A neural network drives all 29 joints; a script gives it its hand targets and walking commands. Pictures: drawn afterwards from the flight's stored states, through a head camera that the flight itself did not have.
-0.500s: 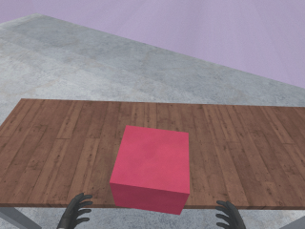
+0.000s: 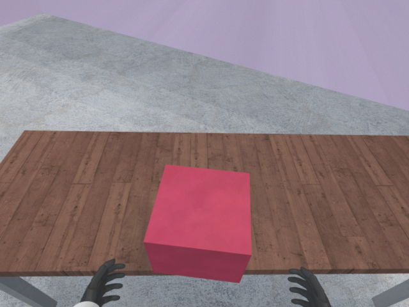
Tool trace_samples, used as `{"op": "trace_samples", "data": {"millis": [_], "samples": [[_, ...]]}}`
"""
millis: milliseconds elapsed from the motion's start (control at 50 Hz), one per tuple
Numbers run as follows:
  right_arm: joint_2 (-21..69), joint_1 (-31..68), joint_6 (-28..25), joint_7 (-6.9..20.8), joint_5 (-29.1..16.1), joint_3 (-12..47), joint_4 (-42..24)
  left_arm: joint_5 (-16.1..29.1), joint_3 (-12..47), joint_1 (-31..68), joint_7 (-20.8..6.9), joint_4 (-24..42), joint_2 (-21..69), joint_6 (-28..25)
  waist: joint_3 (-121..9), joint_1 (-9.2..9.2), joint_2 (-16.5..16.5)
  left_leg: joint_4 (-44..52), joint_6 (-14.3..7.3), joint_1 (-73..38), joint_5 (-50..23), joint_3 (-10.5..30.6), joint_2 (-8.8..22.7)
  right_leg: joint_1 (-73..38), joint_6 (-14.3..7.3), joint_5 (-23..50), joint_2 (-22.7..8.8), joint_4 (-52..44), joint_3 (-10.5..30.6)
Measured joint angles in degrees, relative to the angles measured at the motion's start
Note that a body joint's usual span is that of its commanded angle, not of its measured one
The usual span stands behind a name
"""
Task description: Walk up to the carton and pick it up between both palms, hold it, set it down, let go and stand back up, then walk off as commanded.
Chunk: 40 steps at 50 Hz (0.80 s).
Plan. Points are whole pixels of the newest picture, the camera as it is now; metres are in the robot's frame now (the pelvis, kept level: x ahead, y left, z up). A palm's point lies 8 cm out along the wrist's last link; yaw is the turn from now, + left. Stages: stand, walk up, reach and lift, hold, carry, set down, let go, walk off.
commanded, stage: set down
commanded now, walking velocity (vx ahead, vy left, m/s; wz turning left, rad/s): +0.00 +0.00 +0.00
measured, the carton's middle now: (201, 222) +0.35 +0.03 -0.10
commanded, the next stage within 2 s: let go in 0.60 s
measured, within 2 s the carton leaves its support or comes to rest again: neither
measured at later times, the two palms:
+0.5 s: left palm (100, 301) +0.16 +0.22 -0.08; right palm out of the picture +0.17 -0.23 -0.08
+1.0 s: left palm out of the picture +0.15 +0.21 -0.09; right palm out of the picture +0.15 -0.24 -0.08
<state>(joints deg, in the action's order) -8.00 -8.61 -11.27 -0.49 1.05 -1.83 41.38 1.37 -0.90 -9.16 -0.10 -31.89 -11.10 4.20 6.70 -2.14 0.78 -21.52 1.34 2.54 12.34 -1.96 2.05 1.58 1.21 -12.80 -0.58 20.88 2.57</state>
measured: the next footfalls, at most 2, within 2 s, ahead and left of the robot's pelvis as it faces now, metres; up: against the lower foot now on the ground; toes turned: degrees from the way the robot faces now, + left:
none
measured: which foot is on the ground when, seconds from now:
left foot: down 0.00-1.00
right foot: down 0.00-1.00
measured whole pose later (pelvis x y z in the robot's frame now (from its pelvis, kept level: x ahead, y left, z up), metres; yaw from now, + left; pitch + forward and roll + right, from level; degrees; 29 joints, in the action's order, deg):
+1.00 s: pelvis -0.01 -0.01 +0.00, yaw +0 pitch -6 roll +0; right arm -10.9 -8.7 -9.7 1.8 1.3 -2.1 42.4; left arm -1.3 -1.1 -9.5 1.4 -30.6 -9.6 8.8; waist 6.7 -1.4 1.1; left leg -23.2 1.9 4.0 12.8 -1.9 2.7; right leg 3.6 0.5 -13.8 0.1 23.7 2.5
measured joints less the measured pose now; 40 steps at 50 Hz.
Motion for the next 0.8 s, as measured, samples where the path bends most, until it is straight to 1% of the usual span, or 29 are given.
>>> {"op": "trace_samples", "data": {"millis": [280, 600, 800], "samples": [[-1.81, -0.2, 0.4, 1.03, -0.04, 0.14, 0.39, -1.92, -0.64, -1.04, 0.16, 1.9, 1.01, 2.67, 0.05, 0.48, -0.04, -0.01, 0.32, -0.21, 0.43, 0.03, 0.45, -0.23, -0.29, -0.31, 0.44, -0.12, -0.06], [-2.82, 0.37, 0.3, 1.46, -0.36, 0.43, 1.26, -2.58, -0.87, -0.56, 0.41, 1.54, 1.47, 3.41, 0.08, 0.93, -0.16, -0.84, 0.58, 0.58, 0.66, 0.28, 0.8, 0.6, -0.58, -0.69, 0.79, 0.93, -0.29], [-2.84, 0.25, 0.8, 1.85, -0.14, 0.12, 1.37, -2.71, -0.62, -0.51, 0.88, 1.3, 1.62, 3.91, 0.04, 0.77, 0.11, -1.3, 0.59, 0.97, 0.57, 0.21, 0.79, 1.27, -0.68, -0.85, 0.8, 1.91, -0.22]]}}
